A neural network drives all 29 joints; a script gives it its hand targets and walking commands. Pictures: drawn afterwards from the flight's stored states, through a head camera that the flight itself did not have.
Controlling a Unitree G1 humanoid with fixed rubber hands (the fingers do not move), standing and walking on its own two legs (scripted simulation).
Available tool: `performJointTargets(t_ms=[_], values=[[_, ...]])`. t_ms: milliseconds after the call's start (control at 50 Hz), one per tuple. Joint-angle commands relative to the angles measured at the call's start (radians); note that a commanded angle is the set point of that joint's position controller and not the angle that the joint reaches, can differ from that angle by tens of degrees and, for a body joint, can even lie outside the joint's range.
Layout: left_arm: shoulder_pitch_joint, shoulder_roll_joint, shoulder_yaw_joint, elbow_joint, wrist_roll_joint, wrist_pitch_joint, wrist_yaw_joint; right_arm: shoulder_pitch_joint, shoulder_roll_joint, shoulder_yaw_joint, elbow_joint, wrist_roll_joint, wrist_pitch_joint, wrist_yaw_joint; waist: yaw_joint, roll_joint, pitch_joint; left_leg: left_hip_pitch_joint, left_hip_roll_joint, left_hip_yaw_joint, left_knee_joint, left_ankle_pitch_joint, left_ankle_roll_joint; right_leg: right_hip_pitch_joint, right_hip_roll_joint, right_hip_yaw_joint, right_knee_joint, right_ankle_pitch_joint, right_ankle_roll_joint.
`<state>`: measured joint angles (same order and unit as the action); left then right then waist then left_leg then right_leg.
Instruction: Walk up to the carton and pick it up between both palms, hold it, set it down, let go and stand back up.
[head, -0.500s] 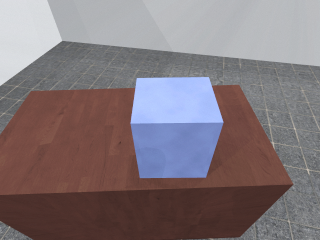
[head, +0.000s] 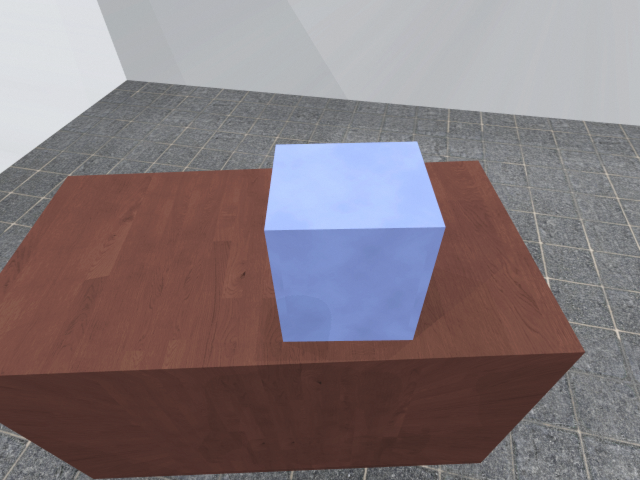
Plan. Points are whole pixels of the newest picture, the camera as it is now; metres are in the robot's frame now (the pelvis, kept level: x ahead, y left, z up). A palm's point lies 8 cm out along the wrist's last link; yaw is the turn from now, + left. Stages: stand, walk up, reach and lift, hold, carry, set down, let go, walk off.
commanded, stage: stand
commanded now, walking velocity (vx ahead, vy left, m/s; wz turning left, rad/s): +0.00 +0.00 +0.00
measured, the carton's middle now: (347, 246) +0.48 -0.02 +0.00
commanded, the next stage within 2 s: none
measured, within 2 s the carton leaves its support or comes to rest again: neither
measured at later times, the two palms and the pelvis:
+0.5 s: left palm out of the picture +0.07 +0.24 -0.11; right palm out of the picture +0.06 -0.27 -0.11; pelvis +0.02 -0.01 +0.00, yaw +0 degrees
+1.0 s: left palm out of the picture +0.08 +0.24 -0.11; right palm out of the picture +0.07 -0.27 -0.11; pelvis +0.03 -0.02 +0.00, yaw +0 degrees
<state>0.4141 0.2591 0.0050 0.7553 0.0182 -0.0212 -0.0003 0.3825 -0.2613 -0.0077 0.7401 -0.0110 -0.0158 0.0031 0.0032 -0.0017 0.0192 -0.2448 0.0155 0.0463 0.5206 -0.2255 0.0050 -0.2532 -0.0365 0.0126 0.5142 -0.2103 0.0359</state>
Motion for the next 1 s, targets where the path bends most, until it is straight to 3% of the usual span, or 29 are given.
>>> performJointTargets(t_ms=[0, 540, 980], values=[[0.024, 0.129, 0.032, -0.072, -0.002, -0.021, 0.006, 0.019, -0.139, -0.042, -0.076, 0.000, -0.019, -0.007, -0.007, 0.000, 0.066, -0.071, 0.074, -0.126, -0.146, -0.201, 0.007, -0.042, -0.035, 0.075, -0.107, -0.146, -0.024], [0.002, 0.136, 0.031, -0.092, -0.011, -0.018, 0.011, 0.031, -0.134, -0.034, -0.061, 0.002, -0.016, -0.015, -0.010, -0.004, 0.035, -0.001, 0.083, -0.094, -0.099, -0.009, 0.000, -0.013, -0.046, 0.081, -0.093, 0.004, -0.043], [-0.032, 0.128, 0.020, -0.037, -0.010, -0.006, 0.017, 0.031, -0.130, -0.014, -0.005, 0.003, -0.009, -0.019, -0.005, -0.003, 0.033, 0.012, 0.085, -0.086, -0.115, 0.004, 0.011, -0.007, -0.047, 0.079, -0.113, 0.023, -0.054]])
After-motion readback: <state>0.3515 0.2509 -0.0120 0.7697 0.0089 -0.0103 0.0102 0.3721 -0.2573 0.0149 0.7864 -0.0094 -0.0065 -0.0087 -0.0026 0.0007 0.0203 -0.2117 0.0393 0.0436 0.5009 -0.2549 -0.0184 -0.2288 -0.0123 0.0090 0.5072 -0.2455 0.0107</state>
